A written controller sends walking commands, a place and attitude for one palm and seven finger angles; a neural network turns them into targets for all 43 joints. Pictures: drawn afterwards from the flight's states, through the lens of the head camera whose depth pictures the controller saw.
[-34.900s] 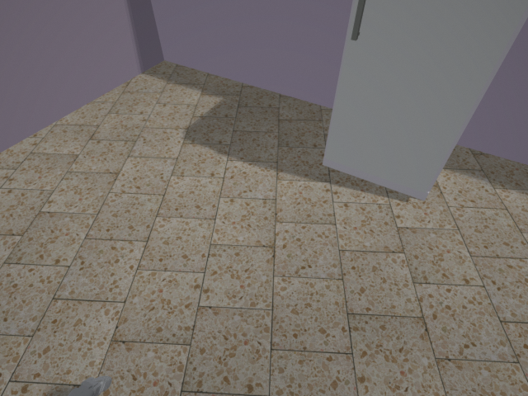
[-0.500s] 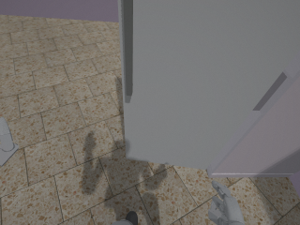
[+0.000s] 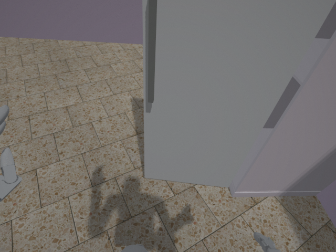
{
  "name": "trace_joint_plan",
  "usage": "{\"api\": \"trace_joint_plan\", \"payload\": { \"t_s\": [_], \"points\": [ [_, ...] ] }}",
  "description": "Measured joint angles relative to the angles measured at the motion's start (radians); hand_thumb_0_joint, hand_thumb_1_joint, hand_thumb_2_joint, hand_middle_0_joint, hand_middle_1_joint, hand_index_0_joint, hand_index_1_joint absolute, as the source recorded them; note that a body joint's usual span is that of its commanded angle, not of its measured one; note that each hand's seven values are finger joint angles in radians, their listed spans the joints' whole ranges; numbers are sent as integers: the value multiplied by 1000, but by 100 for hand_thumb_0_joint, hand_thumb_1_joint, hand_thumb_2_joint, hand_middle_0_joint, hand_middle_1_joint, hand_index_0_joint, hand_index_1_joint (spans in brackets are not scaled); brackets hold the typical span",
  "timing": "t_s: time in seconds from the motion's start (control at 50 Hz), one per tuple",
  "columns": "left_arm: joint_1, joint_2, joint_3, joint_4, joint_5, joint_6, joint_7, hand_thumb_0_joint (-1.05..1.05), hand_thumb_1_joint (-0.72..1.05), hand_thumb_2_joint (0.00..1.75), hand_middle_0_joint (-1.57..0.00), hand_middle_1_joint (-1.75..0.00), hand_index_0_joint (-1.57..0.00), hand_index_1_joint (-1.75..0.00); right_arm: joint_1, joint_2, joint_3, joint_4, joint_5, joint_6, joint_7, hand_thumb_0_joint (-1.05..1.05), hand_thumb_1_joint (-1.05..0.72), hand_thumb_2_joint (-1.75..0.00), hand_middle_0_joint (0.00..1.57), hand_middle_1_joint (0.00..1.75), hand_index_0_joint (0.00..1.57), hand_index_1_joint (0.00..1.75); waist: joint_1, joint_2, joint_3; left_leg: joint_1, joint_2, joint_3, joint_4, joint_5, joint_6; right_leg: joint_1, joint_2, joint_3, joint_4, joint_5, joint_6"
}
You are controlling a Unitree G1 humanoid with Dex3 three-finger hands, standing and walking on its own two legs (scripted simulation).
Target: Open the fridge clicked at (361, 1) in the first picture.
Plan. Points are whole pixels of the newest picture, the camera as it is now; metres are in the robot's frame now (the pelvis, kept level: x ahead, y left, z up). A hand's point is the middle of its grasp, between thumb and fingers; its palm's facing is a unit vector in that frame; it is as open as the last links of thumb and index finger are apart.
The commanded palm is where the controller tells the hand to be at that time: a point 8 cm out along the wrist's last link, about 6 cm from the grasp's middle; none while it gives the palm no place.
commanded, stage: stop stepping back and stand still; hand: left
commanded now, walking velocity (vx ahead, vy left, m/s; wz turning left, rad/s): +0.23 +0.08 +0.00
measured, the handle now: (152, 48) +0.67 +0.13 +0.18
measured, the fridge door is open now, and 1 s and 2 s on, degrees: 82 82 82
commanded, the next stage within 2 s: let the arm hang, fingers relaxed in 0.44 s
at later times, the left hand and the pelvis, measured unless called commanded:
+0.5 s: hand out of the picture +0.15 +0.30 +0.17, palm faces +0.54 -0.70 -0.47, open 7.4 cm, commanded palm +0.10 +0.32 +0.18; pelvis -0.02 +0.01 -0.01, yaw +4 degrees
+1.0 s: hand out of the picture -0.01 +0.20 -0.17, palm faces +0.18 -0.95 -0.25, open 7.0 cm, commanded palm none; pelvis -0.01 +0.01 +0.00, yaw +10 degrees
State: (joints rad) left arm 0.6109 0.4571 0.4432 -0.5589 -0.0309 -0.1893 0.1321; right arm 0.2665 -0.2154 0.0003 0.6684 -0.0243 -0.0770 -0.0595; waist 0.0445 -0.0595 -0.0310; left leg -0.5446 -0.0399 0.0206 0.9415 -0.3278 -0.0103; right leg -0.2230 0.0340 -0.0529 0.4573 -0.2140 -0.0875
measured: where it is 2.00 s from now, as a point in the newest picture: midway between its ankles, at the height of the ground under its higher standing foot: outside the picture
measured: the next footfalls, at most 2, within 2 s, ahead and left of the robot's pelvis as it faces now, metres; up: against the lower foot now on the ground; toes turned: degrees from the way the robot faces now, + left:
left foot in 0.16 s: +0.03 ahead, +0.17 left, +0.00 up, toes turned +6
left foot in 0.64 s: +0.06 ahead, +0.17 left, +0.00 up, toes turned +11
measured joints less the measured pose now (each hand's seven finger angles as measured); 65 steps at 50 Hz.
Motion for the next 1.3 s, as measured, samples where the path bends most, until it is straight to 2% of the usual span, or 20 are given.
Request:
{"api": "trace_joint_plan", "payload": {
  "t_s": [0.06, 0.16, 0.2, 0.26, 0.3, 0.36, 0.4, 0.44, 0.48, 0.56, 0.6, 0.64, 0.7, 0.78, 0.82, 0.88, 0.92, 1.02, 1.1, 1.3],
  "points": [
    [-94, -47, -14, 95, 6, -7, 12, 1, 89, 90, -22, -31, -22, -30, 27, -1, -2, 28, 6, 1, -13, 1, -90, -90, 21, 30, 20, 30, 6, -7, -47, 46, 51, 13, 8, -6, 13, -9, -24, -12, 15, -51, 25],
    [-199, -128, -66, 191, 15, 24, 40, 1, 89, 90, -21, -31, -21, -30, 34, -32, -7, 3, 8, -46, -44, 1, -90, -90, 21, 30, 20, 30, -23, 24, -66, 289, 98, 20, -343, -84, 52, -65, -55, -29, 113, -71, 40],
    [-209, -119, -71, 180, 15, 22, 40, 1, 89, 90, -21, -31, -21, -30, 3, -23, -10, -7, 9, -62, -45, 1, -90, -90, 21, 30, 20, 30, -49, 16, -29, 292, 82, 19, -362, 36, 23, -110, -60, -1, 227, -140, 59],
    [-168, -71, -47, 152, 17, 10, 30, 1, 89, 90, -21, -31, -21, -30, -14, 32, 4, -15, 10, -75, -26, 1, -90, -90, 21, 30, 20, 30, -72, -10, -2, 308, 68, 36, -362, 46, -2, -176, -41, 23, 399, -216, 75],
    [-130, -43, -30, 119, 19, 2, 23, 1, 89, 90, -21, -31, -21, -30, 1, 58, 17, -24, 10, -82, -10, 1, -90, -90, 21, 30, 20, 30, -85, 0, 0, 313, 75, 23, -383, 51, -2, -179, -30, 2, 393, -210, 79],
    [-78, -6, 1, 69, 21, -18, 25, 1, 89, 90, -21, -31, -21, -30, 29, 72, 36, -35, 8, -79, 5, 1, -90, -90, 21, 30, 20, 30, -75, 32, 5, 296, 98, 10, -363, 34, -7, -104, -20, -33, 220, -181, 77],
    [-68, 15, 22, 56, 23, -31, 27, 1, 89, 90, -21, -31, -21, -30, 32, 68, 38, -34, 6, -67, 10, 1, -90, -90, 21, 30, 20, 30, -55, 51, 12, 240, 108, 5, -257, -63, 5, -89, -10, -34, 153, -102, 41],
    [-91, -1, 14, 74, 19, -38, 23, 1, 89, 90, -21, -31, -21, -30, 14, 51, 28, -6, 9, -48, 14, 1, -90, -90, 21, 30, 20, 30, -35, 69, 37, 163, 92, -14, -65, -130, 14, -96, -8, -46, 169, -52, 8],
    [-112, -38, -3, 111, 16, -40, 19, 1, 89, 90, -21, -31, -22, -30, 1, 31, 20, 25, 10, -38, 17, 1, -90, -90, 21, 30, 20, 30, -17, 75, 46, 111, 74, -5, 57, -123, 14, -81, -14, -43, 150, -48, 6],
    [-130, -87, -36, 199, 27, -28, 9, 1, 89, 90, -21, -31, -21, -30, -8, 2, 5, 44, 9, -43, 27, 1, -90, -90, 21, 30, 20, 30, -21, 61, 37, 124, 75, 43, -69, -65, 15, -63, -36, -37, 111, -38, 21],
    [-218, -97, -119, 378, 49, 42, -38, 0, 89, 90, -21, -31, -21, -30, -17, -33, -14, 61, 12, -13, 55, 1, -90, -90, 21, 30, 20, 30, -38, 82, 21, 142, 79, 55, -178, 4, 5, -89, -57, -68, 159, -65, 32],
    [-284, -127, -206, 584, 56, 131, -75, 0, 90, 90, -20, -30, -20, -30, -31, -76, -22, 66, 4, 25, 67, 1, -90, -90, 21, 30, 20, 30, -60, 134, -2, 149, 97, 19, -257, 45, 32, -157, -56, -92, 271, -139, 52],
    [-347, -171, -302, 909, 61, 235, -115, 0, 91, 90, -20, -30, -20, -30, -78, -64, -15, 98, -24, 69, 62, 1, -91, -90, 21, 30, 20, 30, -86, 92, 18, 107, 62, 45, -189, 9, 17, -237, -60, 10, 428, -270, 78],
    [-358, -274, -417, 1216, 65, 264, -144, 1, 91, 90, -20, -30, -20, -30, -76, -39, 5, 136, -25, 87, 56, 1, -91, -90, 21, 30, 20, 30, -97, 70, 69, 123, 67, 31, -206, 26, -9, -198, -40, 15, 355, -147, 46],
    [-334, -320, -432, 1302, 49, 239, -135, 0, 94, 90, -20, -30, -20, -30, -61, -19, 1, 170, -12, 108, 53, 1, -91, -90, 20, 30, 20, 30, -86, 58, 80, 122, 57, -3, -181, -65, -2, -173, -32, -3, 305, -144, 24],
    [-338, -302, -408, 1372, 54, 202, -114, -5, 101, 90, -21, -30, -21, -30, -37, 8, -7, 229, -6, 130, 50, 1, -91, -90, 20, 30, 20, 30, -47, 48, 93, 122, 46, -34, -92, -109, 6, -126, -16, -26, 185, -89, 10],
    [-336, -288, -406, 1425, 61, 196, -112, -5, 101, 90, -21, -31, -21, -30, -32, 18, -15, 256, -4, 136, 46, 1, -91, -90, 20, 30, 20, 30, -39, 51, 95, 152, 42, -24, -96, -117, 7, -101, -9, -27, 113, -49, 7],
    [-333, -266, -407, 1542, 54, 197, -106, -3, 97, 90, -21, -30, -21, -30, -11, 26, -19, 304, 7, 113, 38, 1, -91, -90, 20, 30, 20, 30, -52, 88, 85, 333, 50, -6, -425, 22, 18, -71, 9, -40, 35, -7, 19],
    [-358, -255, -409, 1604, 49, 198, -100, -1, 94, 90, -20, -30, -21, -30, -19, 47, -6, 364, 5, 109, 25, 1, -91, -90, 20, 30, 20, 30, -35, 76, 91, 374, 45, 10, -469, 23, 27, -27, 7, -25, -23, 27, 30],
    [-394, -294, -431, 1678, 47, 200, -112, 0, 91, 90, -20, -30, -20, -30, 1, 57, 6, 428, 0, 98, 27, 1, -92, -90, 20, 30, 20, 30, -42, 80, 53, 421, 22, 35, -545, 71, 51, 13, -11, 2, -93, 77, 54]
  ]
}}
